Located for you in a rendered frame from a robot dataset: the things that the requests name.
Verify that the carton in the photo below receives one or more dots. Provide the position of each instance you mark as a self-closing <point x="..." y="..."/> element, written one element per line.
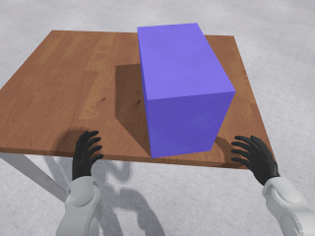
<point x="186" y="90"/>

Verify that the right robot hand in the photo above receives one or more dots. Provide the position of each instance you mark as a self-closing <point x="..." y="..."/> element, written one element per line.
<point x="260" y="159"/>

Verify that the robot right forearm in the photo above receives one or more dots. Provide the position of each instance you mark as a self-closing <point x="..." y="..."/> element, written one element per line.
<point x="289" y="207"/>

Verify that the robot left forearm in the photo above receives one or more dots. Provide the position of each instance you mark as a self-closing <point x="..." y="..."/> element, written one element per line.
<point x="84" y="208"/>

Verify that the left robot hand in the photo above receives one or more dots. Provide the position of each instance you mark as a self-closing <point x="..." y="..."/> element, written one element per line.
<point x="82" y="163"/>

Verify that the table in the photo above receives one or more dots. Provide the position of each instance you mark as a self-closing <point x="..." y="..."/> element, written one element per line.
<point x="80" y="80"/>

